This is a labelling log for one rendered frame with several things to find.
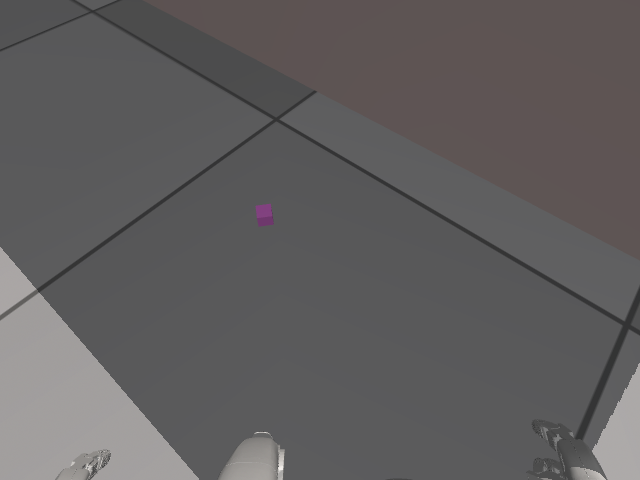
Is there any right robot hand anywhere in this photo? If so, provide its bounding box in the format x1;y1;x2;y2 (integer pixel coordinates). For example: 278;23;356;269
527;419;607;480

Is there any small box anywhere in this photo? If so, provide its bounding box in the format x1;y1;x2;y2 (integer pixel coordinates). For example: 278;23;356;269
256;204;274;227

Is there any left robot hand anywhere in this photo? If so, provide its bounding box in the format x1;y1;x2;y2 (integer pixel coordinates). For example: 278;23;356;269
55;450;111;480

